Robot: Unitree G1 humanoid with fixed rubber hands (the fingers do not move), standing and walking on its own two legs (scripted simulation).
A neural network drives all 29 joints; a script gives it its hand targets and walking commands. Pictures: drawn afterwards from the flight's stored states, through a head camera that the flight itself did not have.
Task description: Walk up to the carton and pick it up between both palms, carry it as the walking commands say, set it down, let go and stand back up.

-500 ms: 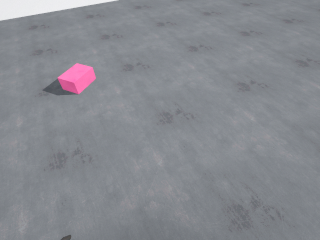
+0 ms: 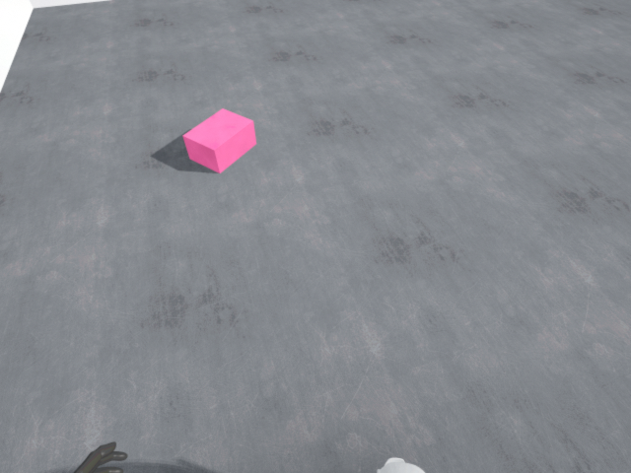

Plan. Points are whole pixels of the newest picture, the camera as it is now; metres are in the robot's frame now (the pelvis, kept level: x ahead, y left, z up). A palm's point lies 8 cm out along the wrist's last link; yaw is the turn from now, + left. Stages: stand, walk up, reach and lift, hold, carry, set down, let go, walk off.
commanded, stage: walk up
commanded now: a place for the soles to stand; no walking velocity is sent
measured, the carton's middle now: (221, 140) +1.70 +0.43 -0.69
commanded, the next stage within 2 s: none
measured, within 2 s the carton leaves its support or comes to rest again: neither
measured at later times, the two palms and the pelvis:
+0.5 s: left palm (56, 409) +0.25 +0.38 -0.11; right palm (490, 377) +0.27 -0.25 -0.10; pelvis +0.18 +0.06 -0.01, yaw +6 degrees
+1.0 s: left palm (47, 329) +0.37 +0.43 -0.10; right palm (414, 262) +0.49 -0.18 -0.11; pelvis +0.35 +0.11 -0.01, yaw +10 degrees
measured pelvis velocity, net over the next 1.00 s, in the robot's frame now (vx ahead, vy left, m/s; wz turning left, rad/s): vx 0.35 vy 0.11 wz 0.17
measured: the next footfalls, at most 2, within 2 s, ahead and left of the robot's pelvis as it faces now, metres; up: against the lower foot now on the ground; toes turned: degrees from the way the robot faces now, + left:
right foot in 0.06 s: +0.16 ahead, -0.15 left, +0.00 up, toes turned -3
left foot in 0.40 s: +0.25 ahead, +0.18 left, +0.00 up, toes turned +7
